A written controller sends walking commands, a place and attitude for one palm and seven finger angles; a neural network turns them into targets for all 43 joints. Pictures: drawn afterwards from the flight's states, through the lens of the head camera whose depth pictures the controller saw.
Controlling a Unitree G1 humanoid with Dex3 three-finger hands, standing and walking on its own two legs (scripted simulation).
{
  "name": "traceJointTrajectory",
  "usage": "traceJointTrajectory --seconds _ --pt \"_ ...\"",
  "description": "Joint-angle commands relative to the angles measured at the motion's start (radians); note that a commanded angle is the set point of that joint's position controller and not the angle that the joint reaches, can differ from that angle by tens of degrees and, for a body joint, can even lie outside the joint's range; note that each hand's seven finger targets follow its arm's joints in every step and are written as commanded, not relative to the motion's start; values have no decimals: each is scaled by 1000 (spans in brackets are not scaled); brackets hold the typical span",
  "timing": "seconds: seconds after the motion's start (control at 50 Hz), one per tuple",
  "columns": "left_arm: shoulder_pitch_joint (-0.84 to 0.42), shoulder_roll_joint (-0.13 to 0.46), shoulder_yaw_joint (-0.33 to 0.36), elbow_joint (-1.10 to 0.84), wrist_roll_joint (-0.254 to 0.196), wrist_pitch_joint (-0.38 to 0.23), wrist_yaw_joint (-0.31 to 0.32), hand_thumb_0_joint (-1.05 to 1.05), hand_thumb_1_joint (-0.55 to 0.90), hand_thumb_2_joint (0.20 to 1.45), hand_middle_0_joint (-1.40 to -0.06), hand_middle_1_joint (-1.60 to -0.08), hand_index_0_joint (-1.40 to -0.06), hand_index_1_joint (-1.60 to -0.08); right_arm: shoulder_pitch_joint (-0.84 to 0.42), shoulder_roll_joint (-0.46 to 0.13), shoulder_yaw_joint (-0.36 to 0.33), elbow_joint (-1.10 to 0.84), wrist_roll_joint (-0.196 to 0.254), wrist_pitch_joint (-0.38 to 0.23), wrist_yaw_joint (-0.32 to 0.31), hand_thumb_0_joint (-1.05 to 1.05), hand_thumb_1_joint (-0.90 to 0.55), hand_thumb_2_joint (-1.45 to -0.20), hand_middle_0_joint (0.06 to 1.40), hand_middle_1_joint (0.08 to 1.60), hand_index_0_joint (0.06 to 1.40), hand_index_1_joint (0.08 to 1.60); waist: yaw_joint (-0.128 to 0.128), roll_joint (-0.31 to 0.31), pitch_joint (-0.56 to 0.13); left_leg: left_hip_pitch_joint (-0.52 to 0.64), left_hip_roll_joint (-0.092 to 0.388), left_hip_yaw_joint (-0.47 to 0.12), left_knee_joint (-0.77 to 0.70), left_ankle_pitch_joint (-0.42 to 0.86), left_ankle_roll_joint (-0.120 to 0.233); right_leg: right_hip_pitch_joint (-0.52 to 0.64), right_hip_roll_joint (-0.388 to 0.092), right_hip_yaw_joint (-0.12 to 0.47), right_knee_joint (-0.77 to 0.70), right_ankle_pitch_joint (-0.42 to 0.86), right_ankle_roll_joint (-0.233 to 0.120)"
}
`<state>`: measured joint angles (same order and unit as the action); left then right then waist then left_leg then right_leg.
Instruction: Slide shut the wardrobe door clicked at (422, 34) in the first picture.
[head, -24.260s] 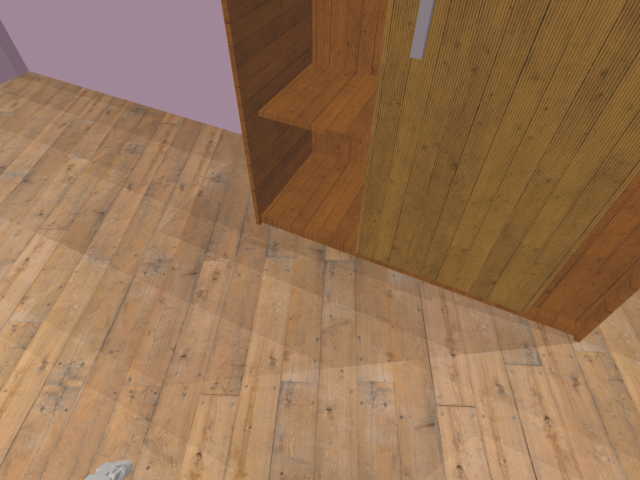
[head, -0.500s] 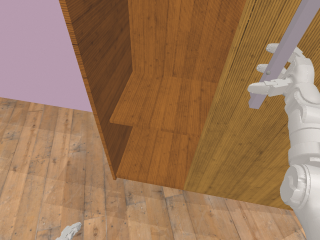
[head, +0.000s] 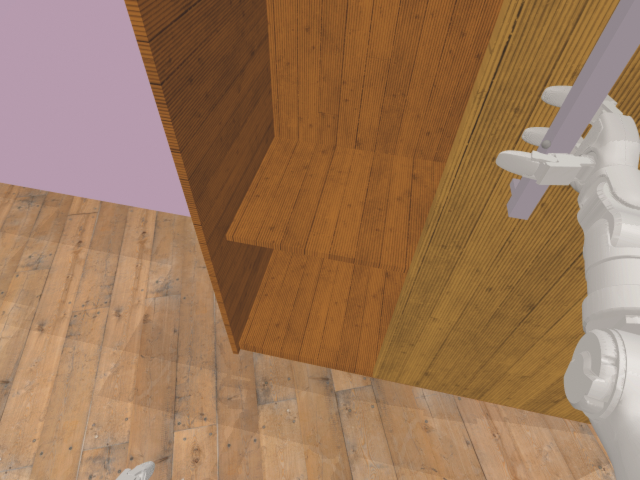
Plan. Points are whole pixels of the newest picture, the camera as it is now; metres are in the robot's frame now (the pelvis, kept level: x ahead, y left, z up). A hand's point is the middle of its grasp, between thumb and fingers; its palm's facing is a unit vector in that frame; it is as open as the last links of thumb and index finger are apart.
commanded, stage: grip the handle and tug to test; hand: right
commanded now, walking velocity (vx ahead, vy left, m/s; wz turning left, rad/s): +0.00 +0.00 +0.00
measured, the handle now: (564, 114) +0.51 -0.22 +0.24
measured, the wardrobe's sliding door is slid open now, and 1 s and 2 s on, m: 0.45 0.45 0.43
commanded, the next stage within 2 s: tug the door sideways, standing still in 1.16 s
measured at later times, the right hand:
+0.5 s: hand (544, 143) +0.47 -0.19 +0.22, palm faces +0.13 +0.99 +0.00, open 5.7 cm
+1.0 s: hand (543, 144) +0.47 -0.19 +0.22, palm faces +0.14 +0.99 -0.01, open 5.8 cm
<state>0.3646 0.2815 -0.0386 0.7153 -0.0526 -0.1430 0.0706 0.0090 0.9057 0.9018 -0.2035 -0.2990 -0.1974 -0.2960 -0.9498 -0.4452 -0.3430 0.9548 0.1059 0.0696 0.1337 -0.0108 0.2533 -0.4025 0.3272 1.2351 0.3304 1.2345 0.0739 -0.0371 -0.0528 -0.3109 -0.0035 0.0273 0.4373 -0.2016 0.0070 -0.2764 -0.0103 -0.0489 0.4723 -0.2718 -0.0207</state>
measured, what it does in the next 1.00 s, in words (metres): stands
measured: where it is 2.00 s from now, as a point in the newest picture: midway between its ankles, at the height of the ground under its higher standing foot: outside the picture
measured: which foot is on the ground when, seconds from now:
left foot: down 0.00-1.00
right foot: down 0.00-1.00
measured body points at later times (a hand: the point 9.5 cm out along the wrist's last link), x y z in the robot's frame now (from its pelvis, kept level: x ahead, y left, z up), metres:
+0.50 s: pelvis +0.01 +0.00 +0.00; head +0.02 +0.02 +0.45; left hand +0.10 +0.26 -0.11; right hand +0.46 -0.24 +0.22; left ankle +0.01 +0.12 -0.74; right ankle -0.02 -0.10 -0.74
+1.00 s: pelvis +0.02 +0.00 +0.00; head +0.03 +0.02 +0.45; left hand +0.12 +0.26 -0.11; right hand +0.45 -0.24 +0.22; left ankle +0.01 +0.12 -0.74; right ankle -0.02 -0.10 -0.74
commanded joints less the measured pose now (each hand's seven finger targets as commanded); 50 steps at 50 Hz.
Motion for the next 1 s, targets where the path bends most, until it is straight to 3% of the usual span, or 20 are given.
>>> traceJointTrajectory --seconds 0.0,0.12,0.18,0.22,0.26,0.28,0.32,0.36,0.4,0.46,0.58,0.6,0.62,0.68,0.74,0.78,0.82,0.84,0.92,0.98 --pt "4 133 47 -109 -5 -52 3 0 900 900 -200 -300 -200 -300 -538 -230 -18 -271 13 -87 2 0 -153 -580 370 1293 370 1293 -3 -21 -339 125 -1 -6 -15 279 28 158 -16 56 -39 304 -9" --pt "2 139 48 -112 -4 -36 0 0 900 900 -200 -300 -200 -300 -483 -258 -48 -252 16 -63 3 0 -433 -700 400 1333 400 1333 -11 28 -323 150 0 -5 -11 321 26 125 -14 48 -34 323 -16" --pt "-17 129 48 -127 -7 -35 -5 0 900 900 -200 -300 -200 -300 -493 -218 -18 -331 16 -64 4 0 -573 -760 415 1353 415 1353 -19 -42 -342 147 1 -6 -7 333 29 160 -13 47 -33 353 -10" --pt "-21 130 50 -129 -8 -30 -3 0 900 900 -200 -300 -200 -300 -481 -209 -16 -348 28 -60 3 0 -667 -800 425 1367 425 1367 -14 10 -343 158 -2 -2 -7 348 28 165 -17 49 -28 371 -14" --pt "-26 126 48 -123 -10 -29 -2 0 900 900 -200 -300 -200 -300 -488 -177 3 -334 34 -45 6 0 -760 -840 435 1380 435 1380 -10 -9 -314 137 -2 0 -11 332 27 162 -15 49 -32 351 -12" --pt "-22 132 48 -120 -10 -26 0 0 900 900 -200 -300 -200 -300 -472 -216 -32 -310 34 -36 0 0 -807 -860 440 1387 440 1387 -13 37 -303 140 -3 -1 -16 317 24 142 -15 50 -34 326 -16" --pt "-28 129 47 -123 -8 -24 1 0 900 900 -200 -300 -200 -300 -493 -211 -13 -334 23 -37 -3 0 -900 -900 450 1400 450 1400 -11 15 -310 148 1 -3 -14 327 26 146 -12 48 -32 333 -19" --pt "-32 124 45 -127 -9 -22 0 0 900 900 -200 -300 -200 -300 -495 -201 -3 -356 18 -37 -3 0 -900 -900 450 1400 450 1400 -13 -32 -332 150 2 -5 -10 336 28 164 -9 46 -30 347 -15" --pt "-38 122 47 -130 -9 -25 -1 0 900 900 -200 -300 -200 -300 -483 -187 -5 -359 29 -38 -3 0 -900 -900 450 1400 450 1400 -16 4 -338 158 0 -3 -10 340 27 168 -11 50 -29 351 -15" --pt "-37 125 46 -128 -9 -20 1 0 900 900 -200 -300 -200 -300 -479 -203 -12 -370 28 -39 -2 0 -900 -900 450 1400 450 1400 -16 1 -346 170 1 -2 -8 366 27 173 -11 46 -28 374 -16" --pt "-53 120 44 -130 -13 -19 1 0 900 900 -200 -300 -200 -300 -484 -147 35 -391 32 -35 2 0 -900 -900 450 1400 450 1400 -9 -34 -321 146 1 -1 -13 352 28 190 -12 49 -29 373 -13" --pt "-49 122 44 -126 -11 -21 1 0 900 900 -200 -300 -200 -300 -491 -146 36 -375 32 -32 0 0 -900 -900 450 1400 450 1400 -6 -8 -314 142 1 1 -14 340 27 181 -10 52 -30 354 -15" --pt "-46 125 47 -126 -8 -20 2 0 900 900 -200 -300 -200 -300 -487 -181 8 -392 30 -37 -4 0 -900 -900 450 1400 450 1400 -13 -6 -337 163 1 0 -13 353 29 183 -11 50 -27 368 -17" --pt "-55 119 47 -133 -9 -24 -1 0 900 900 -200 -300 -200 -300 -483 -148 31 -453 31 -39 -5 0 -900 -900 450 1400 450 1400 -18 -43 -377 171 1 0 -4 389 30 222 -11 55 -22 427 -12" --pt "-51 124 48 -128 -9 -18 -2 0 900 900 -200 -300 -200 -300 -445 -162 13 -425 37 -30 -4 0 -900 -900 450 1400 450 1400 -19 22 -359 188 -1 4 -4 402 27 193 -12 52 -25 420 -16" --pt "-67 119 48 -137 -11 -19 -4 0 900 900 -200 -300 -200 -300 -419 -135 29 -455 39 -25 0 0 -900 -900 450 1400 450 1400 -25 -15 -355 182 1 3 -4 402 29 208 -11 50 -25 432 -14" --pt "-75 120 49 -146 -9 -16 -8 0 900 900 -200 -300 -200 -300 -378 -164 -3 -505 43 -24 -1 0 -900 -900 450 1400 450 1400 -47 -33 -380 206 1 3 2 423 33 219 -12 50 -19 476 -12" --pt "-83 115 49 -152 -10 -16 -11 0 900 900 -200 -300 -200 -300 -370 -133 21 -542 45 -21 0 0 -900 -900 450 1400 450 1400 -42 -50 -399 209 2 4 6 444 31 246 -14 51 -17 517 -9" --pt "-107 119 53 -172 -7 -9 -19 0 900 900 -200 -300 -200 -300 -241 -161 -28 -639 61 3 2 0 -900 -900 450 1400 450 1400 -72 7 -416 259 2 7 13 513 27 252 -23 51 -12 621 -8" --pt "-143 104 51 -198 -10 -5 -27 0 900 900 -200 -300 -200 -300 -153 -122 -15 -759 70 29 10 0 -900 -900 450 1400 450 1400 -83 -45 -424 269 7 11 21 547 25 289 -28 50 -9 709 4"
